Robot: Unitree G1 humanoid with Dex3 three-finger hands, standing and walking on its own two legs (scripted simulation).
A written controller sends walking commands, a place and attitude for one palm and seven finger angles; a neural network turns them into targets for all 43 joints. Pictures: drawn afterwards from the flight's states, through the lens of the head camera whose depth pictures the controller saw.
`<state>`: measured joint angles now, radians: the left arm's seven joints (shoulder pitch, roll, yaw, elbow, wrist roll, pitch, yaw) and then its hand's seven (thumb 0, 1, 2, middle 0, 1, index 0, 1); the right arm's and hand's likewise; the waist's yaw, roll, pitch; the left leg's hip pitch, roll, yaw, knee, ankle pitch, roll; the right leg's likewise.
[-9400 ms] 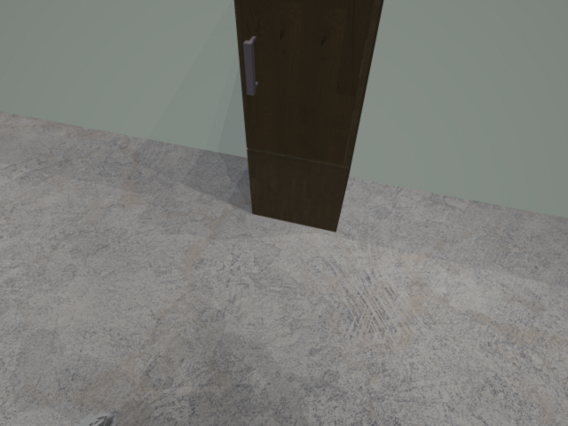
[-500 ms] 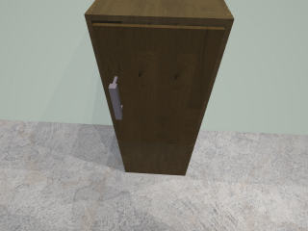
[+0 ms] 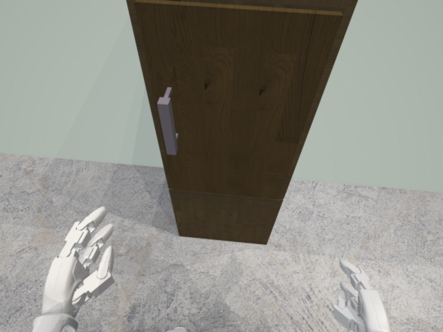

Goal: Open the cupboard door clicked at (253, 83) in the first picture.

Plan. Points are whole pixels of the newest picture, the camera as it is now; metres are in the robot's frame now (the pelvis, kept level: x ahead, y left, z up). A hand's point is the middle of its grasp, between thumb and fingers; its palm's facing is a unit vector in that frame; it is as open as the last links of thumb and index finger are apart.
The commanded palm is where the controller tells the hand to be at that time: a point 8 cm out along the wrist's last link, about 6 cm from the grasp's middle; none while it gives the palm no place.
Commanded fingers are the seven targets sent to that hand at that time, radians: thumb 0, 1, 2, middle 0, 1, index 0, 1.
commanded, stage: raise the hand with hooked fingers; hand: left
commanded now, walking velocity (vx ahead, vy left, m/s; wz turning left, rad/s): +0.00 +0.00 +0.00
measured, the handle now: (170, 122) +0.57 +0.16 +0.04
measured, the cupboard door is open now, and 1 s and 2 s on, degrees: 0 0 0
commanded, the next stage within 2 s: move the hooked fingers beside the handle in 1.84 s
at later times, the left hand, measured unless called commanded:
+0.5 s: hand (95, 274) +0.21 +0.23 +0.01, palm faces -0.04 -1.00 -0.06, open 10.6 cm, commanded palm +0.18 +0.28 +0.01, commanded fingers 0.00 -0.01 0.51 -0.27 -0.88 -0.27 -0.88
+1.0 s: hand (70, 249) +0.24 +0.27 +0.03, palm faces -0.02 -1.00 -0.06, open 13.5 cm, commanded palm +0.22 +0.32 +0.04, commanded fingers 0.00 -0.50 0.30 -0.30 -1.20 -0.30 -1.20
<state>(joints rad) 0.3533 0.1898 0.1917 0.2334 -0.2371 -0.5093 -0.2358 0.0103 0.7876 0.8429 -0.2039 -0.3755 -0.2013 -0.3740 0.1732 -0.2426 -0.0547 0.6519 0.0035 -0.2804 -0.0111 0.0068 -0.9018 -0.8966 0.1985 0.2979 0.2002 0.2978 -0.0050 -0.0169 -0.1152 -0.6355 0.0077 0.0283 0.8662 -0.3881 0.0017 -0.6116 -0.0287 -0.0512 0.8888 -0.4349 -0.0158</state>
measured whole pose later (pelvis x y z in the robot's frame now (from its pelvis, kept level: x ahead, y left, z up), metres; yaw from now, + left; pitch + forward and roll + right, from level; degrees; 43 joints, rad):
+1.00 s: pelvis -0.01 +0.02 -0.02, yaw +0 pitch +12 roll -3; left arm 0.15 0.37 0.36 0.24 -0.35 -0.31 -0.47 0.00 -0.36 0.35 -0.29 -1.11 -0.29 -1.11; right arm 0.25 -0.26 0.05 0.53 0.04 -0.24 -0.06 0.01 -0.90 -0.90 0.20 0.30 0.20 0.30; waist 0.00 0.02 -0.11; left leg -0.80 0.02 -0.01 1.04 -0.46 0.02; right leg -0.72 -0.01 -0.09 0.98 -0.46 0.00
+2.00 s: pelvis +0.00 +0.00 -0.01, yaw +0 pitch +11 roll -2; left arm -0.03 0.42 0.43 0.45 -0.37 -0.29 -0.56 -0.01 -0.50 0.30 -0.30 -1.20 -0.30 -1.20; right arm 0.28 -0.28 0.05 0.54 0.04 -0.20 -0.08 0.01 -0.90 -0.90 0.20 0.30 0.20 0.30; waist -0.01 0.03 -0.10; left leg -0.74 0.04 -0.01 0.97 -0.43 0.00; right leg -0.68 0.01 -0.08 0.92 -0.44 -0.02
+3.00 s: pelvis -0.01 +0.01 -0.02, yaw -2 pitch +17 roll -2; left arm -0.65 0.49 0.40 0.99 -0.19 -0.36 -0.42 -0.01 -0.50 0.30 -0.30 -1.20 -0.30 -1.20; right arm 0.34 -0.28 0.04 0.61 0.03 -0.02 -0.05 0.00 -0.90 -0.90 0.20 0.30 0.20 0.30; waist -0.09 0.01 -0.11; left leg -0.89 0.04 0.01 1.03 -0.44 0.02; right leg -0.84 0.01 -0.05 0.99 -0.45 -0.01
